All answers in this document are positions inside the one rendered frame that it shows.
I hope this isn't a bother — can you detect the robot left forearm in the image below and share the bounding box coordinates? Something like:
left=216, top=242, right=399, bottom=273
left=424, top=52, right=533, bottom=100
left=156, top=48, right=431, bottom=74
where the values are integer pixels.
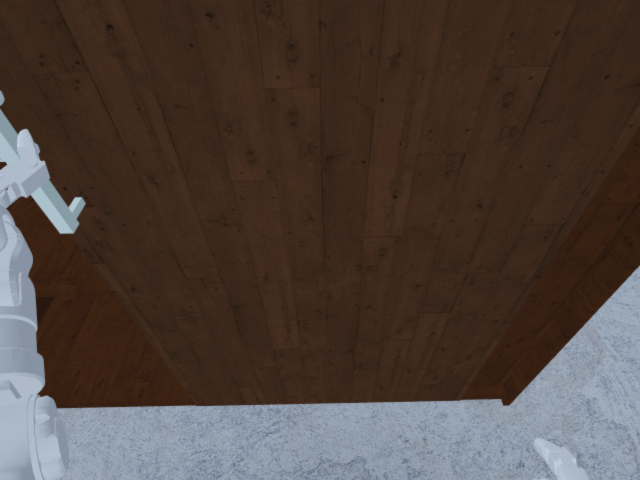
left=0, top=205, right=45, bottom=404

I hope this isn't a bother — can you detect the wardrobe door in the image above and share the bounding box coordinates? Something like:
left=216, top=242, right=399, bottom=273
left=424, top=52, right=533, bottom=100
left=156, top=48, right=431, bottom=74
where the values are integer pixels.
left=0, top=0, right=640, bottom=406
left=470, top=127, right=640, bottom=386

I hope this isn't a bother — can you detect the left robot hand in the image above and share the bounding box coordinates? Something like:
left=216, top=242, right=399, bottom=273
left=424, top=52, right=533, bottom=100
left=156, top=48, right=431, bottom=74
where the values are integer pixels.
left=0, top=91, right=50, bottom=208

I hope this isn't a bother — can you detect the right robot hand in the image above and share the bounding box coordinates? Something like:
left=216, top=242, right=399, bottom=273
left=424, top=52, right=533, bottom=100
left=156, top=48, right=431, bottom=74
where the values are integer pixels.
left=532, top=438, right=592, bottom=480

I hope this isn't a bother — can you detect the left robot upper arm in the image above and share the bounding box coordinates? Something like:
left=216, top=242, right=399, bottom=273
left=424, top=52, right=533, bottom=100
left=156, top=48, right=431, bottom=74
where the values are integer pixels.
left=0, top=395, right=69, bottom=480

